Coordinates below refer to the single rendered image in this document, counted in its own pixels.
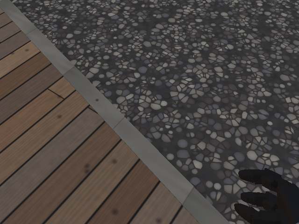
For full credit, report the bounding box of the right robot hand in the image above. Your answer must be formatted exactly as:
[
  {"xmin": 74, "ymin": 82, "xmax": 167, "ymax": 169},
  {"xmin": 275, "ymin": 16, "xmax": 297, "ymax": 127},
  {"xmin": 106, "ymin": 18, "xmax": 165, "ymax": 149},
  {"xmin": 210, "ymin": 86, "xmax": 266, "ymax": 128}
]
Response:
[{"xmin": 234, "ymin": 168, "xmax": 299, "ymax": 224}]

